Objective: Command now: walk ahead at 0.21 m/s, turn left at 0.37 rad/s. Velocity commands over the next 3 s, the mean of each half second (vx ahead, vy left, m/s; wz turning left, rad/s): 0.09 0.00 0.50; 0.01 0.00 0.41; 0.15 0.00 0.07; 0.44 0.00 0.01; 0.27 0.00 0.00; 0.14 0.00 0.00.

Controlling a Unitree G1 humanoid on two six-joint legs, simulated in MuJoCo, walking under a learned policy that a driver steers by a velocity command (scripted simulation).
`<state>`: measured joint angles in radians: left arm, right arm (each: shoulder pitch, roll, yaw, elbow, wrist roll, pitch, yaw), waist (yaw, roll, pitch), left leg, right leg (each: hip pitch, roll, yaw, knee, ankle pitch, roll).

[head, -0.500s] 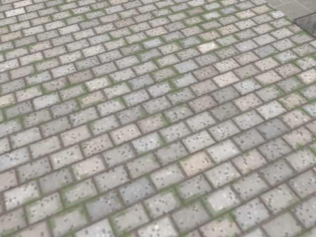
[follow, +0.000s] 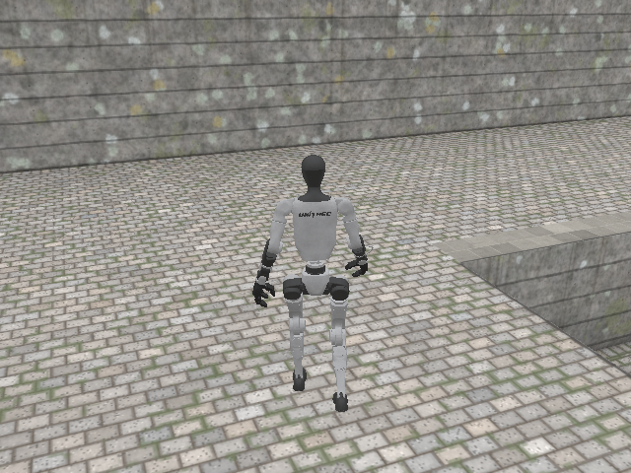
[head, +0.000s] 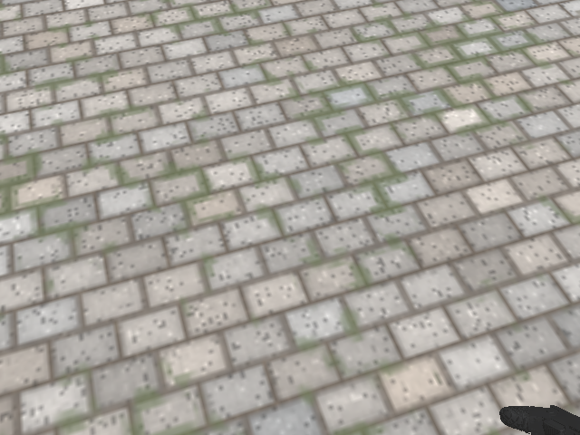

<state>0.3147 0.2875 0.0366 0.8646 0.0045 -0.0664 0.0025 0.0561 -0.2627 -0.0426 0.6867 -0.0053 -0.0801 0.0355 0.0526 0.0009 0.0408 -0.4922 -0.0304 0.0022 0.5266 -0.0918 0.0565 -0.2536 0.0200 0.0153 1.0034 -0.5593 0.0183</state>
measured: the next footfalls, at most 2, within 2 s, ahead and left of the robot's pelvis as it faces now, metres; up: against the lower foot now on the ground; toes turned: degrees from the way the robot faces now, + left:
right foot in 0.40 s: +0.18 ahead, -0.13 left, +0.00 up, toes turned +17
left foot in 0.80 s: +0.06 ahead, +0.12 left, +0.00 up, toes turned +29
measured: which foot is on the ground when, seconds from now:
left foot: down 0.00-0.40, up 0.42-0.78, down 0.80-1.00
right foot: up 0.00-0.38, down 0.40-0.80, up 0.82-1.00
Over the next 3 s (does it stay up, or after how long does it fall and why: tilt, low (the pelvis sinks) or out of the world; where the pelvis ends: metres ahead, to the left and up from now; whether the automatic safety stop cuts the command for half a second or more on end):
stays up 0.62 0.26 0.01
